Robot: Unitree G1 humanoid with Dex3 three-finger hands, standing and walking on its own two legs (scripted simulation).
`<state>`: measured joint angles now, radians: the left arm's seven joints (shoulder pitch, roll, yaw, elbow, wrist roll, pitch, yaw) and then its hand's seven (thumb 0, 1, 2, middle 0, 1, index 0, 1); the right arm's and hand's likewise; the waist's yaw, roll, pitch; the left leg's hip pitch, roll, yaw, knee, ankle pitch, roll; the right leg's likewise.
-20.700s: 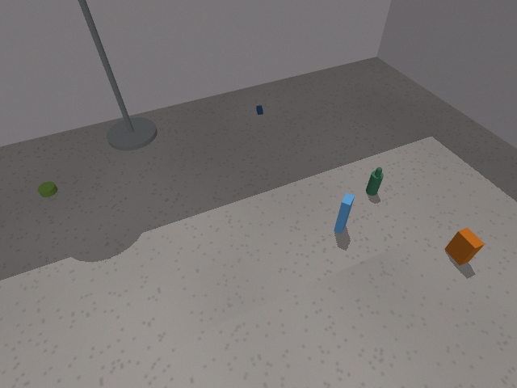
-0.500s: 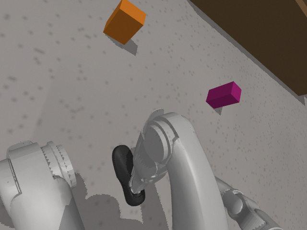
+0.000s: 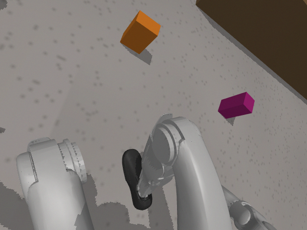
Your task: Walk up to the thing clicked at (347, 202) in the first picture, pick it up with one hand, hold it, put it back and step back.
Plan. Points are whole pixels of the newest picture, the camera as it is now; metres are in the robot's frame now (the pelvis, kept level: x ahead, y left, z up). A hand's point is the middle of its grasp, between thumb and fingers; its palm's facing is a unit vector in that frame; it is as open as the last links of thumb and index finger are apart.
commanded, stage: withdraw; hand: left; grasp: from the side
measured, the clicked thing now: out of the picture +0.46 +0.34 -0.20
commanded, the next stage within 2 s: rise in 0.02 s
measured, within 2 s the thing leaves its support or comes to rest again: rests again in 0.90 s
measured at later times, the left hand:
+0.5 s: hand out of the picture +0.35 +0.45 -0.02, palm faces +0.43 -0.78 -0.45, open 16.8 cm
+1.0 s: hand out of the picture +0.27 +0.31 +0.18, palm faces +0.34 -0.83 -0.44, open 17.4 cm
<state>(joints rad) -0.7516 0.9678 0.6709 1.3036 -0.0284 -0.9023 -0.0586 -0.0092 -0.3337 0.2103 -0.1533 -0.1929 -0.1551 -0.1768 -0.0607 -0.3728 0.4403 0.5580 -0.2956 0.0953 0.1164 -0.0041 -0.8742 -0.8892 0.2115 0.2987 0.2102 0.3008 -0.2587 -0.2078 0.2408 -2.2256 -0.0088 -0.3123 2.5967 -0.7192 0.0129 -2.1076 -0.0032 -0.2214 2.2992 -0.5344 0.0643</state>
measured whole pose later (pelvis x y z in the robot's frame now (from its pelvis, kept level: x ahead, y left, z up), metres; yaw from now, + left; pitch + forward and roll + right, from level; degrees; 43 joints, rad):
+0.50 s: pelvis +0.01 +0.00 +0.06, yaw +7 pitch +31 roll -10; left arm -0.54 0.79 0.54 0.95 0.12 -0.31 -0.06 -0.01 -0.43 0.13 -0.08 -0.09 -0.08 -0.08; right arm 0.09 -0.29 0.10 0.60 -0.04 0.16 0.07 0.00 -0.90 -0.90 0.21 0.30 0.21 0.30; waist -0.12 -0.03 -0.08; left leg -2.19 0.00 -0.11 2.33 -0.70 0.04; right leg -2.13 -0.05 -0.07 2.17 -0.59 0.04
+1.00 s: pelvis +0.06 -0.02 +0.28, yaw +13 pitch +28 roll -3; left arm 0.00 0.39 0.23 0.41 0.02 0.07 0.11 -0.01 -0.52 0.07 -0.07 -0.06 -0.06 -0.05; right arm 0.11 -0.25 0.01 0.52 0.05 0.04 -0.09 0.00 -0.90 -0.90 0.21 0.30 0.21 0.30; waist -0.06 0.00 -0.18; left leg -1.43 0.03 -0.06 1.60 -0.65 -0.01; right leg -1.44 -0.04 -0.06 1.53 -0.57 0.01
